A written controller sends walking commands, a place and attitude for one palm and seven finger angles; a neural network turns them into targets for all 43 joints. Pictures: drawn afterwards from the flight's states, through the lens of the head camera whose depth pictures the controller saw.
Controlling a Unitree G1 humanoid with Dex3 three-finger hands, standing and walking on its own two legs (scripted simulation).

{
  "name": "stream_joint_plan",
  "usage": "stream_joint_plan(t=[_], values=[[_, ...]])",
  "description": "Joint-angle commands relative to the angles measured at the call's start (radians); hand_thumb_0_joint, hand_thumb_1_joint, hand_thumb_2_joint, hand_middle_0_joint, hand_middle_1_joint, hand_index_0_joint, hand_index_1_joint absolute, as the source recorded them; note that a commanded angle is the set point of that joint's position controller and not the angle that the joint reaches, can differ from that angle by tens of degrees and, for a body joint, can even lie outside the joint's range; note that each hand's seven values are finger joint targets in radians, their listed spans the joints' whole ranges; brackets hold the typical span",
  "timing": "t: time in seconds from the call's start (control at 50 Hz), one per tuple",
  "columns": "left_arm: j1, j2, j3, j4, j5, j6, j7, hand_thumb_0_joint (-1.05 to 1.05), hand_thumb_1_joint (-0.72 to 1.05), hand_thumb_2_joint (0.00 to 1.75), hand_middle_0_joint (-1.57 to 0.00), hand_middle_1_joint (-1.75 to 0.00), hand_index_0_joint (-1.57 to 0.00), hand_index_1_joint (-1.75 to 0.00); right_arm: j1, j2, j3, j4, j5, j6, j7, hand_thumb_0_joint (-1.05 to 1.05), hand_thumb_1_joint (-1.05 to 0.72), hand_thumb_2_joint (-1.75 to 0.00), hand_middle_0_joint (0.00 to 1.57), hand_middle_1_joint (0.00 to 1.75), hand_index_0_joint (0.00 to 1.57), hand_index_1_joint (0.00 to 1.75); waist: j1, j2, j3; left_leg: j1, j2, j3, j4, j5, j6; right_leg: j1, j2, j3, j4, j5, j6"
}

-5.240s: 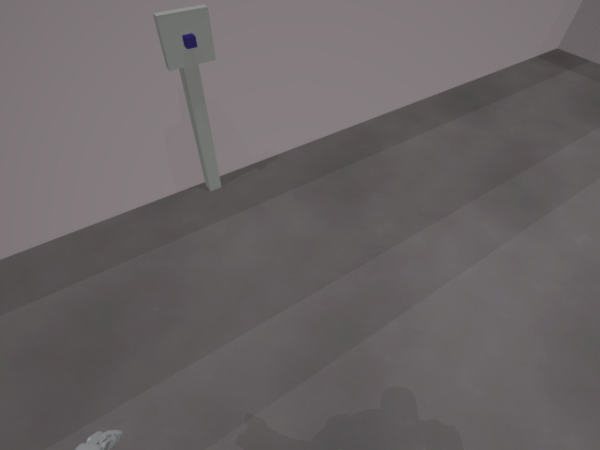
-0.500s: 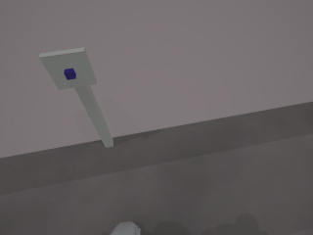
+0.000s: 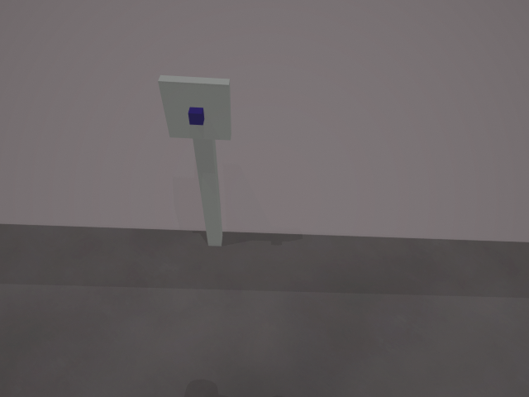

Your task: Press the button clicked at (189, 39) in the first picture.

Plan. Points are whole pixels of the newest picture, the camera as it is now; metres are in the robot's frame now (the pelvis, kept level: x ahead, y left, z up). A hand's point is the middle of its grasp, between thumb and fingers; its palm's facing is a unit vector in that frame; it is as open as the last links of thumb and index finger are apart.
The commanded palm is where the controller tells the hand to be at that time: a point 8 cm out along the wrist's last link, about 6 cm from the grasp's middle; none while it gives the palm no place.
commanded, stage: take the last steps up to it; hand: left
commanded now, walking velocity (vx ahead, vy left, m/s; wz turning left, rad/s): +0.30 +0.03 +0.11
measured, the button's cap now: (196, 115) +0.79 +0.25 -0.05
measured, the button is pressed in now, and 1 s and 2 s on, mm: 0 0 0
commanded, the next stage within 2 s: come to a stop and stand still in 0.92 s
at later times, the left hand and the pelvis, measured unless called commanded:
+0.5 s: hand out of the picture +0.02 +0.12 -0.16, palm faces +0.17 -0.97 -0.19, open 7.3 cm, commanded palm none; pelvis +0.10 -0.03 +0.00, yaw +4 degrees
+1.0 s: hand (139, 310) +0.29 +0.27 -0.18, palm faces +0.15 -0.97 -0.18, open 7.3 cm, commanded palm none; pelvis +0.25 +0.09 +0.00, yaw +3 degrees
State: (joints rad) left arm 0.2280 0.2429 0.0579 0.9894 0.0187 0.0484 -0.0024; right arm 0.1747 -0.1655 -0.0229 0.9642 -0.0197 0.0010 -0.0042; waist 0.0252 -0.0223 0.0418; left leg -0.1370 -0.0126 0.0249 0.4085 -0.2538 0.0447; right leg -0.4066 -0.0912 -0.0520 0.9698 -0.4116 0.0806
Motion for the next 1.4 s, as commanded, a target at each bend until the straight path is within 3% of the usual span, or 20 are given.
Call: stream_joint_plan(t=[0.0,0.06,0.12,0.14,0.16,0.18,0.3,0.56,0.62,0.66,0.68,0.7,0.76,0.84,0.98,1.14,1.22,1.26,1.3,1.38], values=[[-0.074,0.038,0.001,-0.093,0.007,-0.038,-0.007,0.00,0.90,0.90,-0.20,-0.30,-0.20,-0.30,0.116,-0.195,-0.055,-0.005,-0.006,-0.021,-0.016,0.00,-0.90,-0.90,0.20,0.30,0.20,0.30,-0.065,0.168,0.042,0.020,0.255,-0.268,-0.203,-0.039,0.148,-0.073,-0.005,-0.014,-0.150,-0.015,-0.017],[-0.039,0.024,0.000,-0.084,0.006,-0.051,-0.011,0.00,0.90,0.90,-0.20,-0.30,-0.20,-0.30,0.110,-0.186,-0.054,0.007,-0.008,-0.024,-0.015,0.00,-0.90,-0.90,0.20,0.30,0.20,0.30,-0.040,0.169,0.046,-0.071,0.247,-0.280,-0.186,-0.125,0.139,0.068,0.020,-0.027,-0.306,-0.006,-0.035],[0.158,0.049,0.012,-0.007,0.012,-0.078,-0.005,0.00,0.90,0.90,-0.20,-0.30,-0.20,-0.30,0.099,-0.143,-0.044,0.023,0.003,-0.027,-0.013,0.00,-0.90,-0.90,0.20,0.30,0.20,0.30,0.049,0.004,-0.016,-0.270,0.117,-0.172,0.062,-0.223,0.052,0.436,0.006,0.005,-0.578,0.110,-0.053],[0.244,0.143,0.030,0.015,0.024,-0.089,0.008,0.00,0.90,0.90,-0.20,-0.30,-0.20,-0.30,0.110,-0.074,-0.029,0.009,0.015,-0.033,-0.006,0.00,-0.90,-0.90,0.20,0.30,0.20,0.30,0.083,-0.238,-0.035,-0.465,0.002,-0.031,0.347,-0.272,-0.002,0.568,-0.228,0.292,-0.717,-0.095,-0.121],[0.297,0.190,0.037,0.017,0.009,-0.084,0.015,0.00,0.90,0.90,-0.20,-0.30,-0.20,-0.30,0.050,-0.104,-0.036,-0.033,0.001,-0.029,0.001,0.00,-0.90,-0.90,0.20,0.30,0.20,0.30,0.109,-0.290,0.015,-0.554,-0.002,-0.033,0.530,-0.327,-0.016,0.479,-0.381,0.532,-0.845,-0.234,-0.197],[0.254,0.165,0.033,0.008,0.003,-0.087,0.020,0.00,0.90,0.90,-0.20,-0.30,-0.20,-0.30,0.040,-0.141,-0.052,-0.027,-0.009,-0.025,0.009,0.00,-0.90,-0.90,0.20,0.30,0.20,0.30,0.078,-0.174,0.074,-0.559,0.040,-0.077,0.624,-0.240,-0.016,0.362,-0.380,0.535,-0.894,-0.360,-0.221],[0.178,0.002,-0.010,0.025,-0.004,-0.124,0.020,0.00,0.90,0.90,-0.20,-0.30,-0.20,-0.30,0.170,-0.054,-0.049,0.083,-0.010,-0.003,0.025,0.00,-0.90,-0.90,0.20,0.30,0.20,0.30,-0.025,-0.083,0.112,-0.483,0.089,-0.027,0.704,0.096,-0.064,0.251,-0.173,0.085,-0.840,0.177,-0.130],[0.357,0.010,-0.012,0.150,0.011,-0.133,0.041,0.00,0.90,0.90,-0.20,-0.30,-0.20,-0.30,-0.093,-0.015,-0.026,-0.002,0.002,-0.025,0.045,0.00,-0.90,-0.90,0.20,0.30,0.20,0.30,0.032,-0.126,0.123,-0.472,0.099,0.085,0.320,0.062,-0.043,0.418,-0.212,0.012,-0.734,0.651,-0.194],[0.323,0.032,-0.003,0.153,0.011,-0.126,0.043,0.00,0.90,0.90,-0.20,-0.30,-0.20,-0.30,-0.001,-0.034,-0.028,0.021,0.002,-0.041,0.032,0.00,-0.90,-0.90,0.20,0.30,0.20,0.30,-0.022,-0.143,0.053,-0.261,0.041,0.123,0.198,0.005,-0.005,0.410,-0.201,-0.023,-0.569,0.855,-0.180],[0.313,0.013,-0.002,0.145,-0.001,-0.123,0.039,0.00,0.90,0.90,-0.20,-0.30,-0.20,-0.30,0.291,-0.135,-0.050,0.106,-0.012,-0.055,0.010,0.00,-0.90,-0.90,0.20,0.30,0.20,0.30,-0.143,0.036,-0.141,0.181,0.094,0.059,0.085,0.184,0.024,0.238,-0.113,-0.095,-0.178,0.641,-0.126],[0.373,-0.049,-0.011,0.129,-0.015,-0.119,0.028,0.00,0.90,0.90,-0.20,-0.30,-0.20,-0.30,0.378,-0.248,-0.074,0.125,-0.016,-0.063,-0.004,0.00,-0.90,-0.90,0.20,0.30,0.20,0.30,-0.135,0.320,-0.271,0.428,0.379,-0.307,0.051,0.394,0.120,-0.048,0.045,-0.131,0.120,-0.044,-0.079],[0.314,-0.043,-0.015,0.103,-0.011,-0.114,0.034,0.00,0.90,0.90,-0.20,-0.30,-0.20,-0.30,0.406,-0.263,-0.072,0.132,0.005,-0.052,-0.015,0.00,-0.90,-0.90,0.20,0.30,0.20,0.30,-0.142,0.305,-0.298,0.425,0.448,-0.400,-0.038,0.498,0.170,-0.118,0.066,-0.009,0.292,-0.195,-0.099],[0.184,-0.054,-0.004,0.104,-0.001,-0.096,0.023,0.00,0.90,0.90,-0.20,-0.30,-0.20,-0.30,0.165,-0.126,-0.039,0.073,0.004,-0.064,-0.024,0.00,-0.90,-0.90,0.20,0.30,0.20,0.30,-0.064,0.073,-0.009,0.023,0.369,-0.189,-0.128,0.399,0.124,-0.132,-0.046,0.044,0.347,0.017,-0.097],[0.260,-0.088,-0.002,0.124,0.007,-0.059,0.017,0.00,0.90,0.90,-0.20,-0.30,-0.20,-0.30,0.121,-0.065,-0.016,0.072,0.009,-0.083,-0.025,0.00,-0.90,-0.90,0.20,0.30,0.20,0.30,0.012,0.113,0.022,-0.127,0.277,-0.041,-0.209,0.371,0.081,-0.034,-0.045,0.033,0.233,0.124,-0.072],[0.116,-0.044,0.011,0.047,0.009,-0.032,0.013,0.00,0.90,0.90,-0.20,-0.30,-0.20,-0.30,0.178,-0.070,-0.024,0.071,0.006,-0.079,-0.028,0.00,-0.90,-0.90,0.20,0.30,0.20,0.30,0.001,0.081,0.063,-0.036,0.283,-0.053,-0.254,0.320,0.077,-0.188,-0.040,0.061,0.130,0.228,-0.044],[-0.004,-0.053,-0.022,0.021,-0.005,-0.026,0.040,0.00,0.90,0.90,-0.20,-0.30,-0.20,-0.30,0.232,-0.074,-0.012,0.129,-0.002,-0.049,-0.048,0.00,-0.90,-0.90,0.20,0.30,0.20,0.30,-0.033,0.114,0.009,0.079,0.287,-0.014,-0.083,0.880,0.074,0.011,0.017,-0.004,-0.237,0.133,-0.053],[-0.004,-0.035,-0.018,0.020,-0.006,-0.026,0.046,0.00,0.90,0.90,-0.20,-0.30,-0.20,-0.30,0.255,-0.063,-0.023,0.158,0.005,-0.024,-0.051,0.00,-0.90,-0.90,0.20,0.30,0.20,0.30,-0.039,0.136,0.016,0.080,0.270,-0.019,-0.035,0.761,0.069,0.092,0.022,-0.011,-0.411,0.158,-0.067],[0.046,-0.010,-0.012,0.030,-0.004,-0.039,0.050,0.00,0.90,0.90,-0.20,-0.30,-0.20,-0.30,0.264,-0.051,-0.028,0.160,0.013,-0.020,-0.049,0.00,-0.90,-0.90,0.20,0.30,0.20,0.30,-0.021,0.096,-0.016,0.055,0.218,-0.006,0.051,0.689,0.017,0.193,-0.003,0.021,-0.551,0.434,-0.080],[0.092,0.047,0.002,0.043,-0.004,-0.051,0.060,0.00,0.90,0.90,-0.20,-0.30,-0.20,-0.30,0.281,-0.021,-0.036,0.142,0.018,-0.012,-0.045,0.00,-0.90,-0.90,0.20,0.30,0.20,0.30,-0.033,0.032,-0.090,-0.080,0.130,0.050,0.133,0.374,-0.043,0.340,-0.169,0.157,-0.443,0.992,-0.159],[0.076,0.069,0.015,0.036,0.002,-0.050,0.070,0.00,0.90,0.90,-0.20,-0.30,-0.20,-0.30,0.206,-0.004,-0.044,0.110,0.016,0.026,-0.036,0.00,-0.90,-0.90,0.20,0.30,0.20,0.30,0.006,-0.134,-0.129,-0.208,0.041,0.019,0.450,-0.325,-0.071,0.348,-0.294,0.232,-0.546,1.091,-0.316]])
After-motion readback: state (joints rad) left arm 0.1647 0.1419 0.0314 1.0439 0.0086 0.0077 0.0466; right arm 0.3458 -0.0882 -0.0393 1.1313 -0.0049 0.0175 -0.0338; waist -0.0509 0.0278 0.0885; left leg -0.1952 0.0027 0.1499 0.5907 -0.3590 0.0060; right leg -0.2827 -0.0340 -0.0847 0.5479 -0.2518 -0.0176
